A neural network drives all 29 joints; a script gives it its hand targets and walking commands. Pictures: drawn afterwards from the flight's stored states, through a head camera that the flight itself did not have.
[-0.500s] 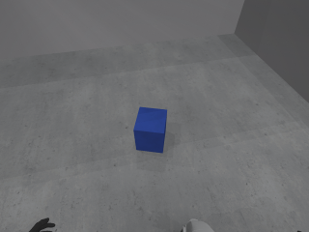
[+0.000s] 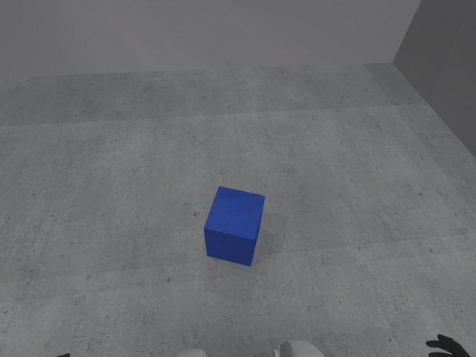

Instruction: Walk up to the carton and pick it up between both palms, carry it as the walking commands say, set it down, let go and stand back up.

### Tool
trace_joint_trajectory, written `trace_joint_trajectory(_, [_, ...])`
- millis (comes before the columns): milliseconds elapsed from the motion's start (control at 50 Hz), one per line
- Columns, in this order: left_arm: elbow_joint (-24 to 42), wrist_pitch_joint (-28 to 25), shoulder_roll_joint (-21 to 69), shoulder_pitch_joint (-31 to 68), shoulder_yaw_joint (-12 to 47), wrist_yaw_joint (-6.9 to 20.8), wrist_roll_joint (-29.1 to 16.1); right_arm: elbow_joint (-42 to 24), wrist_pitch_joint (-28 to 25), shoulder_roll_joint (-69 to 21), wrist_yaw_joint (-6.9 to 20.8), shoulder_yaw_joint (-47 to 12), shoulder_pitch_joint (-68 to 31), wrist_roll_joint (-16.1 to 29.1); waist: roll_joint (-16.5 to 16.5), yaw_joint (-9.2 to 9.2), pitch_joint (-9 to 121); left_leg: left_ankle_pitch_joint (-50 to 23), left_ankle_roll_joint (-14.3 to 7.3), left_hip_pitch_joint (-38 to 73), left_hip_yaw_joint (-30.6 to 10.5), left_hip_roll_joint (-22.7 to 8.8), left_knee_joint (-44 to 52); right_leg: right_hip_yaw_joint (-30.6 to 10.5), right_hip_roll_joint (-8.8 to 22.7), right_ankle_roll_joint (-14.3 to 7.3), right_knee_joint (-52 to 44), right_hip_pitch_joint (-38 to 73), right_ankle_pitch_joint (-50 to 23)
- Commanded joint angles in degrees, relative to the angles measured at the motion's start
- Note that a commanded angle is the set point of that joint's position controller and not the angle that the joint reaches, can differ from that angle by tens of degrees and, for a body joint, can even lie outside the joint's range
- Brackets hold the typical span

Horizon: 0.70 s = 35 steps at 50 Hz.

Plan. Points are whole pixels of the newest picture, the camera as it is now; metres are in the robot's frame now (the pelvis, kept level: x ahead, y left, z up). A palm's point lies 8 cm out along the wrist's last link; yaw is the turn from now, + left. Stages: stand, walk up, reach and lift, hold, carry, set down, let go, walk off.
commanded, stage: walk up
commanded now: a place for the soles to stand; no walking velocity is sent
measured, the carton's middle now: (235, 227) +0.69 +0.03 -0.63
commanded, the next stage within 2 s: none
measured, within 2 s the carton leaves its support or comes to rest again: neither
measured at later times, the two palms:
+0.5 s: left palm (67, 328) +0.17 +0.32 -0.08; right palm (430, 286) +0.27 -0.36 -0.10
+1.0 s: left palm (89, 277) +0.26 +0.31 -0.08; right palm (412, 256) +0.32 -0.33 -0.08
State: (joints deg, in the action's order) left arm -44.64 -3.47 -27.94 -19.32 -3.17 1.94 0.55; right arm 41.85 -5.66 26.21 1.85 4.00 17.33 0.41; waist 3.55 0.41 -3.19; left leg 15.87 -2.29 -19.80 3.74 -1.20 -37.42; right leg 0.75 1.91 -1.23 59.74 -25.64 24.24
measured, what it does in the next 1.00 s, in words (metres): walks ahead: right foot, then left foot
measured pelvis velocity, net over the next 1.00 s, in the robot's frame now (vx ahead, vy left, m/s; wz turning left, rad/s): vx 0.18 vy -0.02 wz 0.03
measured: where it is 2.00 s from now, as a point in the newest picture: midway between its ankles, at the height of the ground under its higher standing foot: (209, 342)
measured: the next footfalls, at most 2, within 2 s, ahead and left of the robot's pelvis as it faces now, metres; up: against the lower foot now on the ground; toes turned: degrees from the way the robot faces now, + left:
right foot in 0.16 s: +0.20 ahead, -0.16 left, +0.00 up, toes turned -1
left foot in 0.48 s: +0.26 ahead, +0.10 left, +0.00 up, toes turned +4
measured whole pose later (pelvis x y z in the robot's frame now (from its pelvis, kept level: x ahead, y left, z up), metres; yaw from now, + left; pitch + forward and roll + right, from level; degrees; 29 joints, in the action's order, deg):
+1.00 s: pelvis +0.18 -0.02 +0.01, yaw +2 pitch -2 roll -1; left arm -58.1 -3.4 -26.0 -7.1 -0.1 -1.7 0.3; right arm 56.9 0.4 23.1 1.8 1.2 2.5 0.1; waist -0.3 0.6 -3.2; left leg 14.0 -0.2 -17.4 1.7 -2.1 -33.6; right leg 2.6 2.1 1.5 31.9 -10.5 19.0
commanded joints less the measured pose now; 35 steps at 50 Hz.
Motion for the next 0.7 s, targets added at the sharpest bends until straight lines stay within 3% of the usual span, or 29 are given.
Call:
trace_joint_trajectory(0, [2.89, -1.24, -9.44, -1.66, -3.11, 0.56, 0.39, -2.22, -0.02, 14.47, -0.32, 4.34, 3.16, -0.61, -13.57, -2.28, -0.14, 0.98, -12.75, 6.72, -18.35, -13.98, 18.11, -0.78, 3.80, 0.91, -6.49, -8.97, -1.17])
trace_joint_trajectory(40, [2.92, -1.28, -8.54, -0.47, -3.55, 1.11, 0.32, -2.52, 0.05, 15.13, 0.17, 4.65, 2.91, -1.07, -14.99, -2.34, 0.27, 2.84, -12.28, 2.55, -15.26, -12.76, 18.05, 1.52, 2.90, 1.17, -12.31, -3.23, -3.88])
trace_joint_trajectory(80, [2.41, -1.72, -8.27, 0.37, -3.91, 1.28, 0.18, -3.38, 0.53, 15.48, 0.60, 4.85, 0.29, -1.11, -15.55, -1.71, -0.01, 9.53, -10.83, -2.12, -12.74, -10.86, 17.07, 4.13, 1.24, 1.10, -19.01, 2.81, -7.86])
trace_joint_trajectory(120, [0.69, -2.23, -8.85, -2.45, -4.71, 0.86, 0.57, -4.02, 1.42, 14.32, 1.07, 4.28, -1.98, -0.89, -11.43, 0.85, 1.18, 16.18, -8.48, -8.79, -10.10, -8.38, 10.78, 6.59, -1.54, 0.71, -24.03, 13.49, -11.16])
trace_joint_trajectory(140, [-0.19, -2.52, -9.95, -5.85, -5.35, 0.23, 0.76, -4.17, 1.66, 11.88, 1.08, 3.45, -1.71, -1.17, -7.01, 2.80, 2.26, 17.66, -6.91, -14.02, -8.41, -6.87, 3.25, 4.52, -1.37, -0.45, -24.95, 20.65, -8.26])
trace_joint_trajectory(160, [-0.36, -2.98, -12.43, -10.42, -6.07, -0.72, 1.15, -5.02, 1.77, 8.15, 0.85, 2.35, -1.93, -1.29, 3.58, 5.71, 2.44, 18.42, -4.17, -22.63, -4.64, -2.41, -11.74, -10.14, 6.66, -4.06, -33.19, 25.79, 6.21])
trace_joint_trajectory(180, [1.37, -3.64, -18.60, -12.07, -7.07, -1.16, 1.19, -6.17, 1.70, 7.15, 0.32, 1.94, -2.31, -0.90, 11.57, 6.83, 2.21, 17.89, -1.45, -30.31, -4.98, 3.47, -27.30, -40.28, 23.65, -11.88, -46.05, 24.77, 21.59])
trace_joint_trajectory(200, [2.58, -3.59, -18.04, -7.92, -6.82, -1.50, 0.16, -4.40, 2.23, 12.17, -0.33, 2.81, -1.88, -0.33, 2.31, 4.99, -0.30, 13.61, -0.87, -28.86, -13.03, 0.20, -31.16, -39.16, 25.04, -13.91, -46.70, 21.24, 20.76])
trace_joint_trajectory(220, [3.15, -3.54, -17.06, -4.59, -6.43, -1.89, -0.12, -2.79, 2.12, 13.34, -0.37, 3.42, 0.65, -0.24, 0.45, 3.18, -1.47, 9.91, -0.69, -27.36, -12.75, -1.70, -30.88, -33.52, 23.17, -14.46, -44.23, 19.62, 14.80])
trace_joint_trajectory(260, [3.33, -3.56, -14.82, -1.95, -5.63, -2.34, -0.21, -1.11, 2.11, 12.68, -0.26, 3.61, 3.31, -0.92, 1.74, 1.06, -1.03, 6.98, 0.75, -23.13, -10.82, -4.51, -26.14, -22.72, 19.28, -12.89, -41.09, 16.61, 0.58])
trace_joint_trajectory(300, [3.49, -3.52, -13.61, -1.60, -4.86, -2.42, 0.18, 0.19, 2.73, 11.11, 0.28, 3.40, 3.60, -1.50, 3.55, 0.38, -0.48, 6.71, 1.76, -15.20, -6.67, -3.89, -21.10, -14.07, 17.23, -12.20, -37.81, 11.08, -18.59])
trace_joint_trajectory(340, [3.63, -3.34, -13.53, -1.43, -4.15, -2.74, 0.27, -0.09, 3.59, 9.21, 0.40, 2.83, 1.51, -1.27, 4.58, 0.19, 0.40, 5.27, 1.64, -8.80, -4.38, -3.35, -15.54, -8.94, 16.22, -11.33, -34.62, 7.59, -29.75])
trace_joint_trajectory(380, [4.00, -2.85, -12.95, 1.62, -3.23, -3.05, 0.07, 0.74, 4.12, 8.22, 0.30, 2.60, 1.08, -0.72, 5.90, -0.68, 2.39, 1.51, 1.02, -1.21, -1.81, -1.69, -11.30, -5.32, 14.61, -10.09, -31.11, 4.08, -35.99])
trace_joint_trajectory(400, [3.97, -2.56, -12.71, 2.43, -2.78, -3.20, -0.04, 0.94, 4.26, 8.14, 0.19, 2.61, 0.64, -0.67, 5.98, -0.98, 3.19, -0.16, 0.47, 1.55, -1.19, -0.95, -9.17, -4.50, 14.07, -9.71, -29.11, 2.85, -35.65])
trace_joint_trajectory(440, [3.86, -1.82, -11.31, 3.31, -1.51, -3.47, -0.41, 1.69, 4.09, 8.96, -0.18, 3.01, 1.45, -1.12, 4.58, -2.55, 4.19, -3.15, -1.32, 7.17, -1.13, 1.08, -1.50, -2.82, 11.32, -7.21, -23.01, 0.16, -26.53])
trace_joint_trajectory(460, [3.69, -1.43, -9.69, 2.20, -0.75, -3.71, -0.54, 1.63, 3.87, 10.63, -0.50, 3.39, 1.43, -1.51, 0.11, -2.92, 4.74, -7.01, -2.66, 9.04, -6.04, -1.61, 2.84, -1.56, 9.72, -5.07, -18.91, -1.54, -19.91])
trace_joint_trajectory(480, [3.60, -1.10, -6.96, 0.12, 0.10, -3.84, -0.97, 0.57, 3.50, 14.18, -0.75, 3.92, -0.81, -1.67, -10.54, -1.50, 6.57, -6.51, -6.72, 10.31, -22.21, -11.46, 8.48, 1.63, 4.61, -1.23, -12.05, -5.68, -8.64])
trace_joint_trajectory(500, [1.59, -0.51, -7.06, -0.73, 0.28, -4.26, -1.33, -0.20, 3.64, 14.93, -0.62, 3.64, -4.00, -0.61, -13.76, -1.29, 7.82, -4.24, -12.57, 5.72, -28.56, -16.51, 11.62, 3.14, 0.83, 0.42, -10.17, -0.94, 5.33])
trace_joint_trajectory(520, [0.13, -0.36, -8.81, 0.09, -0.32, -4.50, -1.09, 0.23, 3.95, 14.21, -0.50, 3.40, -5.35, -0.50, -11.57, -1.16, 7.40, -3.97, -12.96, 4.01, -27.27, -15.26, 10.97, 1.87, 0.68, 0.30, -10.88, 1.71, 8.33])
trace_joint_trajectory(540, [-1.12, -0.54, -8.90, -0.62, -0.54, -4.48, -0.93, 0.65, 4.38, 13.61, -0.60, 2.93, -7.16, -0.44, -10.85, 0.24, 6.57, -3.36, -11.47, 1.76, -24.01, -13.37, 9.54, 2.02, 0.50, 0.05, -15.00, 4.11, 5.08])
trace_joint_trajectory(560, [-2.63, -0.84, -9.07, -1.48, -0.67, -4.44, -0.69, 0.94, 4.94, 12.47, -0.58, 2.37, -9.78, -0.40, -9.95, 1.54, 5.06, -1.68, -8.48, -1.47, -19.28, -10.48, 8.01, 1.57, 0.82, -0.43, -20.88, 7.43, 1.02])
trace_joint_trajectory(580, [-3.34, -1.31, -10.23, -0.74, -0.74, -4.40, -0.16, 1.30, 5.35, 10.53, -0.49, 1.63, -11.49, -0.52, -7.77, 1.88, 2.53, 0.77, -5.14, -4.89, -15.31, -7.21, 5.30, -3.04, 3.48, -1.52, -27.06, 7.69, 0.67])
trace_joint_trajectory(600, [-3.55, -1.59, -12.75, 1.73, -1.38, -4.29, 0.19, 2.01, 5.44, 9.43, -0.48, 1.42, -11.27, -0.55, -3.20, 0.68, 1.11, 0.80, -2.66, -4.06, -12.07, -4.10, 1.58, -9.01, 6.60, -3.45, -30.44, 5.04, -0.06])
trace_joint_trajectory(620, [-3.68, -1.69, -13.21, 3.64, -1.42, -4.25, 0.07, 2.94, 5.30, 9.33, -0.47, 1.39, -10.97, -0.66, -2.40, -0.14, 1.45, -1.35, -1.58, -1.66, -9.80, -2.66, -0.56, -11.34, 8.75, -4.62, -31.61, 4.17, -3.06])
trace_joint_trajectory(640, [-3.97, -1.71, -12.71, 4.89, -1.13, -4.24, -0.10, 4.00, 5.15, 9.13, -0.44, 1.37, -10.97, -0.64, -2.99, -0.55, 2.31, -3.90, -1.42, 1.47, -8.24, -2.22, -0.85, -10.37, 9.43, -4.92, -31.13, 3.62, -6.79])
trace_joint_trajectory(680, [-4.74, -1.75, -11.05, 6.36, -0.40, -4.32, -0.24, 5.38, 4.74, 9.19, -0.42, 1.35, -10.96, -0.55, -4.71, -0.71, 4.94, -11.40, -2.60, 5.97, -10.08, -4.27, 1.06, -6.27, 6.96, -3.18, -28.40, 4.02, -12.65])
